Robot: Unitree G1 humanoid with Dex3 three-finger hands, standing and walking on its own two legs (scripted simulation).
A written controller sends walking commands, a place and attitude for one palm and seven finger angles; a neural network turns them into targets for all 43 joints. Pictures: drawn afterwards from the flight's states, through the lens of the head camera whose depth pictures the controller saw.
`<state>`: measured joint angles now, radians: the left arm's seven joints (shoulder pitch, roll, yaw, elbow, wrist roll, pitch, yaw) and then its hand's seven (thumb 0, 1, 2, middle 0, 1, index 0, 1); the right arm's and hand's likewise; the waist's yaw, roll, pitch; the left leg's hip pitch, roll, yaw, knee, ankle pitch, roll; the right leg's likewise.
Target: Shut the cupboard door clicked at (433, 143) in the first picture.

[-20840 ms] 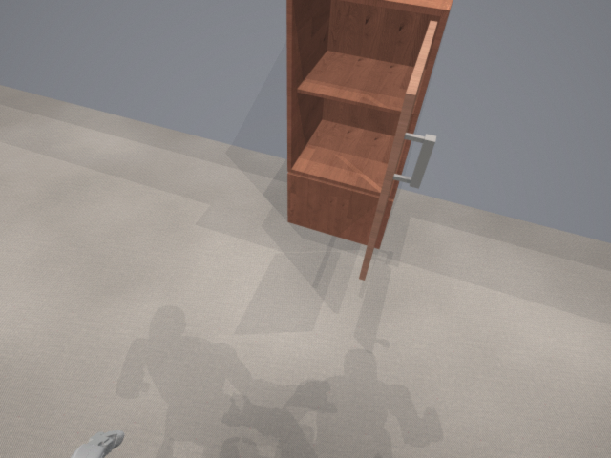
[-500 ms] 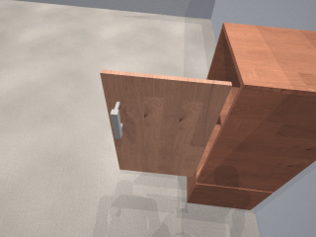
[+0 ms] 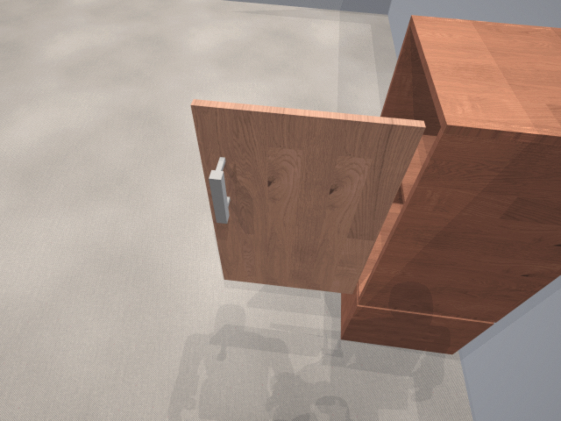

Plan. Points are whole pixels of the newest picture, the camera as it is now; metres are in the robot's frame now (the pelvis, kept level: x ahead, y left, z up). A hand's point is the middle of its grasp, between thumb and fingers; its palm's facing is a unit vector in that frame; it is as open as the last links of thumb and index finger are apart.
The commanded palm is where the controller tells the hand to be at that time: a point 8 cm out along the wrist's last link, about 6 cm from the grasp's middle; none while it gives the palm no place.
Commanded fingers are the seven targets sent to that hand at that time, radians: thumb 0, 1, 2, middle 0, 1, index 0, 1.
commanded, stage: come to a stop and stand still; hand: left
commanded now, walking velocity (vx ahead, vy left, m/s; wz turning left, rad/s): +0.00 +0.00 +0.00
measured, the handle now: (222, 190) +0.52 +0.15 -0.02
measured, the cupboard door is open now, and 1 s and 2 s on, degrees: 91 91 91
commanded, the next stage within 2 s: look again from close up in 0.32 s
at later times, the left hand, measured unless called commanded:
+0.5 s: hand out of the picture +0.01 +0.17 -0.16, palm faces -0.03 -0.97 -0.23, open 7.3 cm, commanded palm none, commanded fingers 0.00 0.90 0.90 -0.20 -0.30 -0.20 -0.30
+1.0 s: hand out of the picture +0.06 +0.13 -0.16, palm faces -0.01 -0.97 -0.22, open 7.3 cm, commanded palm +0.13 +0.17 -0.06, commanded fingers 0.00 0.90 0.90 -0.20 -0.30 -0.20 -0.30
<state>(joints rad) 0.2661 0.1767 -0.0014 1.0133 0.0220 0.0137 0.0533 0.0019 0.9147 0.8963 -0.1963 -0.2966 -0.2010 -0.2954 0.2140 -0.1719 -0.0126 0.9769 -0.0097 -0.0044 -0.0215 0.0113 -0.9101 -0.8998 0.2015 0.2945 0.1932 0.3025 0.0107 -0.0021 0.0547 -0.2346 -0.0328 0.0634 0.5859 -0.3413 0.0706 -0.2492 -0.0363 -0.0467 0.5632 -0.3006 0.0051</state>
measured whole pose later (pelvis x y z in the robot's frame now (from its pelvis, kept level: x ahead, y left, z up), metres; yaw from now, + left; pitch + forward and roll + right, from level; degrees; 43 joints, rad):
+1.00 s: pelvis +0.04 -0.06 +0.01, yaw -1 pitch +0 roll +1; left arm 0.23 0.17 -0.02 1.10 0.01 -0.02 0.03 0.00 0.92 0.90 -0.20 -0.30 -0.20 -0.30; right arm 0.23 -0.17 0.02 1.12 -0.01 -0.02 -0.03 0.01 -0.91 -0.90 0.20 0.29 0.19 0.30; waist 0.00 0.00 0.04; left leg -0.12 0.01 0.05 0.41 -0.30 -0.01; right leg -0.17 0.02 -0.05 0.47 -0.30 -0.05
